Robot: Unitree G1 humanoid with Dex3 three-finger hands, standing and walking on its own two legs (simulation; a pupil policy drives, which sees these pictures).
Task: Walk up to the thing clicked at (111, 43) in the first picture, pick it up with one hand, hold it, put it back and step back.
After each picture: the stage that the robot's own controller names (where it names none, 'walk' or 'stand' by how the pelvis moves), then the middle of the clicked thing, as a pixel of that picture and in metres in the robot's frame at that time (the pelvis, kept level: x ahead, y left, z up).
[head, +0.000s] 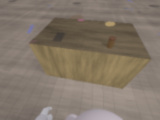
stand; (111, 42) +0.79 -0.17 -0.01
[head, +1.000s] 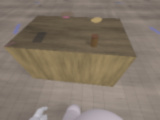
walk; (94, 40) +0.72 +0.03 +0.01
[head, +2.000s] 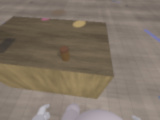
stand; (65, 54) +0.48 +0.25 +0.02
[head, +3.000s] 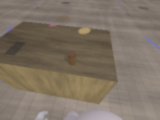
stand; (72, 58) +0.50 +0.19 -0.01
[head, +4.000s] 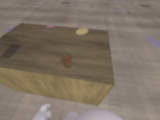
stand; (67, 61) +0.46 +0.21 -0.01
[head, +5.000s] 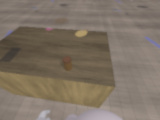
stand; (67, 63) +0.45 +0.21 -0.02
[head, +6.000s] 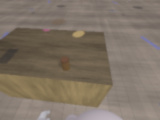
stand; (65, 63) +0.45 +0.23 -0.02
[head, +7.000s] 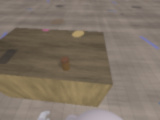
stand; (65, 63) +0.45 +0.23 -0.02
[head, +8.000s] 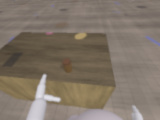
rise first; (67, 65) +0.43 +0.24 -0.01
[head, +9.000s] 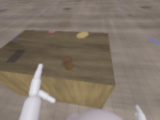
go down; (68, 63) +0.45 +0.24 -0.01
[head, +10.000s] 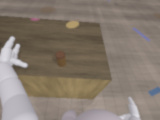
go down; (61, 59) +0.45 +0.21 +0.00
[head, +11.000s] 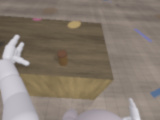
go down; (62, 58) +0.46 +0.21 +0.01
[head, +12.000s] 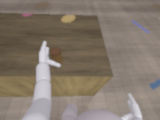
close in; (57, 56) +0.44 +0.23 +0.04
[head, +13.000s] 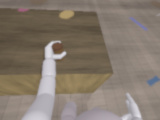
lift; (58, 52) +0.46 +0.21 +0.05
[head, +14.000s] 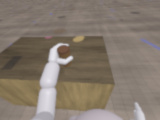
lift; (64, 56) +0.34 +0.17 +0.22
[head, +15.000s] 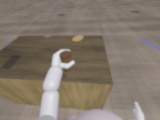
hold; (67, 61) +0.34 +0.17 +0.17
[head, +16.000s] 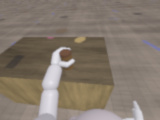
hold; (66, 59) +0.33 +0.17 +0.19
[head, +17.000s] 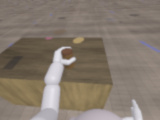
crouch; (68, 58) +0.36 +0.16 +0.19
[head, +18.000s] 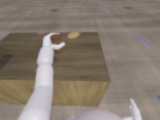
lower; (57, 44) +0.45 +0.23 +0.21
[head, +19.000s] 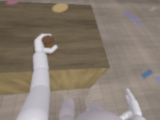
lower; (49, 45) +0.49 +0.24 +0.06
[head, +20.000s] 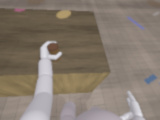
lower; (54, 52) +0.46 +0.23 +0.05
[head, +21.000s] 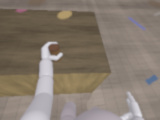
lower; (55, 53) +0.46 +0.22 +0.05
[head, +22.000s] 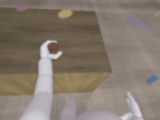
lower; (54, 51) +0.46 +0.23 +0.05
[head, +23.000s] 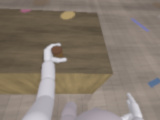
open; (58, 54) +0.44 +0.22 +0.05
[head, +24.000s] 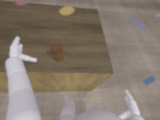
sink last; (57, 53) +0.44 +0.21 +0.05
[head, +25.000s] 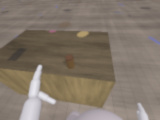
stand; (70, 61) +0.47 +0.23 +0.00
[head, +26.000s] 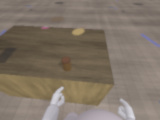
stand; (66, 64) +0.43 +0.22 -0.01
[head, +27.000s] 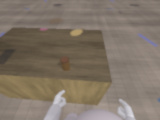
stand; (65, 63) +0.44 +0.23 -0.01
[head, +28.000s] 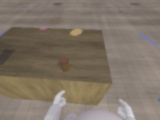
stand; (65, 64) +0.43 +0.23 -0.01
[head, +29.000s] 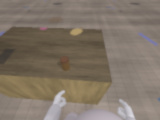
stand; (65, 63) +0.43 +0.23 -0.01
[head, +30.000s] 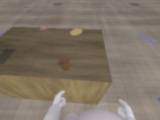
stand; (65, 63) +0.44 +0.23 -0.01
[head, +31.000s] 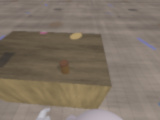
walk; (64, 67) +0.42 +0.23 -0.01
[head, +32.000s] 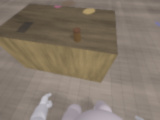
walk; (77, 35) +0.69 +0.17 +0.02
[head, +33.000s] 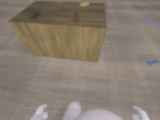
walk; (77, 17) +1.09 +0.28 +0.02
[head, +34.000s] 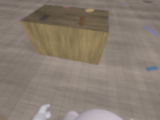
stand; (82, 21) +1.17 +0.20 +0.00
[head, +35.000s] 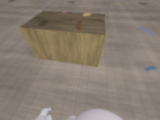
stand; (79, 25) +1.17 +0.21 -0.02
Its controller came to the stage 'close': yes
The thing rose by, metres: 0.23
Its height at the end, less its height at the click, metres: +0.00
